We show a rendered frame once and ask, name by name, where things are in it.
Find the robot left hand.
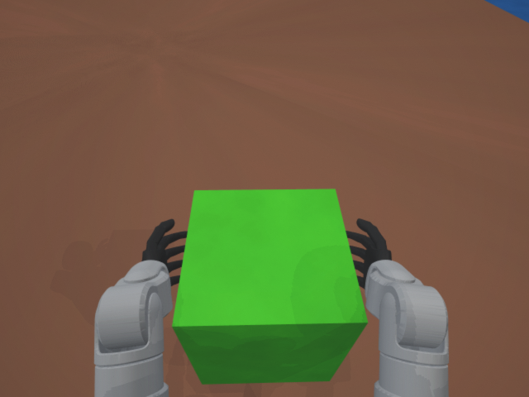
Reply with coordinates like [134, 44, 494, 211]
[142, 219, 188, 286]

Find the robot right hand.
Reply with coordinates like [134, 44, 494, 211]
[346, 218, 392, 289]

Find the robot right forearm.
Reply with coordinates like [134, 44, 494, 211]
[365, 260, 449, 397]

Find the carton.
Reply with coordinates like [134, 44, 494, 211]
[172, 189, 368, 385]

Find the robot left forearm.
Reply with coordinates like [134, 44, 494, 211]
[94, 260, 173, 397]

